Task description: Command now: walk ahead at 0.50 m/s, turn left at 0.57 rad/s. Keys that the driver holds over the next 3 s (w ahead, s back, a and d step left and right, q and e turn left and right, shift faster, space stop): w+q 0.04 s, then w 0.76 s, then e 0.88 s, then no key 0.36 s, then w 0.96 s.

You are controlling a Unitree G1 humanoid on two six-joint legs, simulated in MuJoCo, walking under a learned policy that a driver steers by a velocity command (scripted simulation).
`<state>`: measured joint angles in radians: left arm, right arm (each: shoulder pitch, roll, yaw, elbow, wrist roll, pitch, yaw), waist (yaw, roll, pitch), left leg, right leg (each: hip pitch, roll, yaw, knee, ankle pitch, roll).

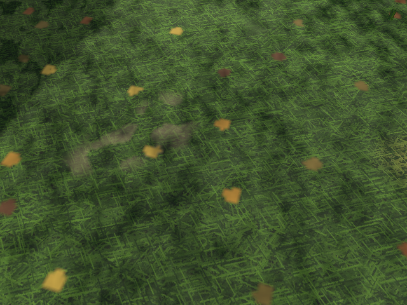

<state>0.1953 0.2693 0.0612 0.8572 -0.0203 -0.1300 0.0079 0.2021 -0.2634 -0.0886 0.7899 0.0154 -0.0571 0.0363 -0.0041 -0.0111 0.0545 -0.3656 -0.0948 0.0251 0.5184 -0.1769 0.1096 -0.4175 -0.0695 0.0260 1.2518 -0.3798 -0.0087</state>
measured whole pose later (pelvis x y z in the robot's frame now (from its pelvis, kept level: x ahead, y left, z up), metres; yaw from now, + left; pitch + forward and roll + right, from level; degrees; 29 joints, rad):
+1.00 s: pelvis +0.54 +0.03 +0.00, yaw +4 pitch +3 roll -1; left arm 0.35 0.28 0.04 0.89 -0.02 -0.05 0.01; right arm 0.02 -0.24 -0.03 0.69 -0.02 -0.09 0.01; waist 0.06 -0.02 0.04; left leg -0.48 0.02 0.04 0.53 -0.11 0.03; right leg -0.30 0.03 0.07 1.05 -0.58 0.03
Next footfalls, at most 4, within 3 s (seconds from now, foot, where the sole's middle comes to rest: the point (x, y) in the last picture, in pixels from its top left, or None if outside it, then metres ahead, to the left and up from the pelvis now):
0.40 right None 0.42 -0.12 -0.77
0.92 left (165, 239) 0.67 0.15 -0.77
1.38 right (240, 247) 0.64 -0.11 -0.77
1.84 left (176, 231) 0.70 0.11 -0.77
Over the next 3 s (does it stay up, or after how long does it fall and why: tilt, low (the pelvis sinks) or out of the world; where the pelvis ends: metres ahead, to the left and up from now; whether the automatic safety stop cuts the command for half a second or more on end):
stays up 0.93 -0.09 0.00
